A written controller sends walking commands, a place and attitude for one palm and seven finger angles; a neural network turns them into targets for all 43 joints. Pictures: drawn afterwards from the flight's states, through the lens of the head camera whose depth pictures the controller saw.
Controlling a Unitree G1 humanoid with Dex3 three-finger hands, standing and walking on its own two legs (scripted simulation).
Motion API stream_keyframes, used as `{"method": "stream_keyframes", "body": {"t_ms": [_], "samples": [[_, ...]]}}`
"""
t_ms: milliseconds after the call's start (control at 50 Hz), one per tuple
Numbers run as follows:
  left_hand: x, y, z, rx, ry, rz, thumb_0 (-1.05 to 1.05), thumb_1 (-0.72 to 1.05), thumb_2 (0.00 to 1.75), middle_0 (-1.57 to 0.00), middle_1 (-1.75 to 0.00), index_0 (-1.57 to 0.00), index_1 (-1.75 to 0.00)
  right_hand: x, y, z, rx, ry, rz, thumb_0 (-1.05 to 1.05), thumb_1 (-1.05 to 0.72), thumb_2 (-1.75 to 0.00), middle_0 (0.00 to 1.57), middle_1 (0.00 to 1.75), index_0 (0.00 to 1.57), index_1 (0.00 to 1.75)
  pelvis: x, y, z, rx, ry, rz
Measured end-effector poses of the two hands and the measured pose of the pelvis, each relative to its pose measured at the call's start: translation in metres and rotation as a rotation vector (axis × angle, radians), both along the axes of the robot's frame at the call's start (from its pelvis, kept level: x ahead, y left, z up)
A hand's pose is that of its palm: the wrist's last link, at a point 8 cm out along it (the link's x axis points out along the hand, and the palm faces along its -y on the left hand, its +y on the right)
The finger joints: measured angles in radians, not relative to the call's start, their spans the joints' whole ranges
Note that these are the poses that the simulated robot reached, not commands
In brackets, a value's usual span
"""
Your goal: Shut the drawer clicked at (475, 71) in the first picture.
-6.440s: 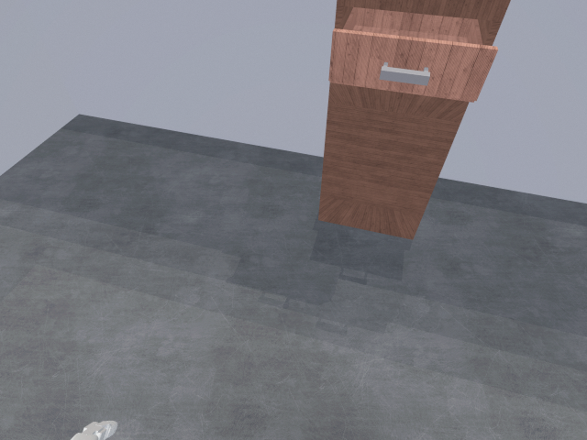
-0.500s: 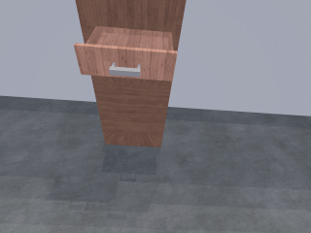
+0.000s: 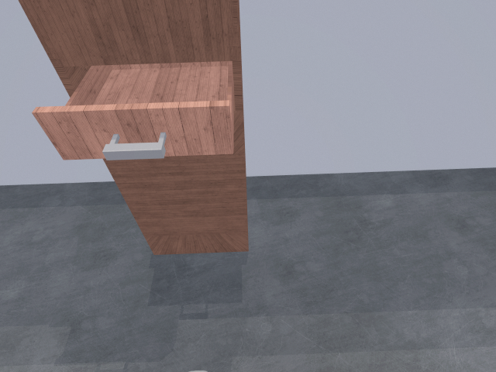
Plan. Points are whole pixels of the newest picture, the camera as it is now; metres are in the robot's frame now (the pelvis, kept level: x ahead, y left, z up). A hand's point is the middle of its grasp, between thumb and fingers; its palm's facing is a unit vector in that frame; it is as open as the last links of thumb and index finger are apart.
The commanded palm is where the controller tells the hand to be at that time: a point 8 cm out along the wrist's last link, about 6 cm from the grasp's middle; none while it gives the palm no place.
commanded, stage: take the last steps up to it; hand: left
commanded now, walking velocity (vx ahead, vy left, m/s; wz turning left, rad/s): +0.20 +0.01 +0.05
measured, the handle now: (137, 144) +0.53 +0.24 +0.07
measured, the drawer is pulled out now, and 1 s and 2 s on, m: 0.18 0.18 0.18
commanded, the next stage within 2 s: come to a stop and stand still in 0.14 s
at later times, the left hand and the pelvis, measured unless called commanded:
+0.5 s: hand out of the picture +0.09 +0.19 -0.18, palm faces +0.06 -0.98 -0.17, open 7.4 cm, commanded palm none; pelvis +0.12 +0.03 +0.00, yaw -2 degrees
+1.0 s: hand out of the picture +0.13 +0.15 -0.14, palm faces +0.04 -0.96 -0.27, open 7.3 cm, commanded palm none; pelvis +0.09 -0.04 +0.01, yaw -1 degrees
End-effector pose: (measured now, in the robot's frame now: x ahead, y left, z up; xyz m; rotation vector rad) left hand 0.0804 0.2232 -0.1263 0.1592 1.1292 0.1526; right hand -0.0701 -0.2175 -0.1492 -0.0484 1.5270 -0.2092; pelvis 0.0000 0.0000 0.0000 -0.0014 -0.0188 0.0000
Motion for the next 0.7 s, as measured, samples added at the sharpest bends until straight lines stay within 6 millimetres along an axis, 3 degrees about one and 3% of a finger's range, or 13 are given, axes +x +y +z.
{"method": "stream_keyframes", "body": {"t_ms": [80,180,280,340,400,480,600,700], "samples": [[-0.01,0.007,0.003,0.026,0.077,0.023,-0.02,0.95,0.9,-0.2,-0.3,-0.2,-0.3,0.088,-0.016,0.007,-0.029,-0.168,0.048,0.01,-0.91,-0.9,0.2,0.3,0.19,0.3,0.025,-0.004,0.007,-0.005,0.011,0.004],[-0.028,0.006,-0.004,-0.009,0.196,0.054,-0.01,0.93,0.9,-0.2,-0.3,-0.2,-0.3,0.183,-0.015,0.018,-0.041,-0.315,0.109,0.01,-0.91,-0.9,0.19,0.3,0.19,0.3,0.057,0.0,0.008,-0.016,0.015,0.001],[-0.04,0.005,-0.018,-0.064,0.303,0.112,0.0,0.92,0.9,-0.2,-0.3,-0.2,-0.3,0.257,0.005,0.023,-0.047,-0.385,0.184,0.01,-0.91,-0.9,0.19,0.3,0.19,0.3,0.093,0.014,0.002,-0.029,0.011,0.0],[-0.039,0.008,-0.03,-0.084,0.37,0.13,0.01,0.91,0.9,-0.2,-0.3,-0.2,-0.3,0.286,0.022,0.02,-0.06,-0.408,0.209,0.0,-0.91,-0.9,0.19,0.3,0.19,0.3,0.111,0.024,-0.006,-0.017,0.003,-0.009],[-0.03,0.009,-0.03,-0.085,0.408,0.12,0.01,0.91,0.9,-0.2,-0.3,-0.2,-0.3,0.296,0.036,0.021,-0.055,-0.397,0.201,0.0,-0.91,-0.9,0.2,0.3,0.19,0.3,0.121,0.028,-0.003,0.0,-0.004,-0.028],[-0.006,0.015,-0.024,-0.065,0.389,0.095,0.01,0.91,0.9,-0.2,-0.3,-0.2,-0.3,0.292,0.041,0.02,-0.044,-0.367,0.151,0.0,-0.92,-0.9,0.2,0.3,0.2,0.3,0.12,0.028,0.002,-0.004,-0.003,-0.028],[0.038,0.025,-0.018,0.004,0.266,0.063,0.01,0.91,0.9,-0.2,-0.3,-0.2,-0.3,0.275,0.007,0.02,-0.073,-0.351,0.116,-0.02,-0.93,-0.9,0.2,0.3,0.2,0.3,0.107,0.012,0.002,-0.002,0.001,-0.036],[0.062,0.015,-0.008,0.065,0.14,0.04,0.01,0.91,0.9,-0.2,-0.3,-0.2,-0.3,0.248,-0.03,0.006,-0.065,-0.322,0.097,-0.01,-0.92,-0.9,0.2,0.3,0.2,0.3,0.097,-0.012,-0.005,0.011,-0.004,-0.03]]}}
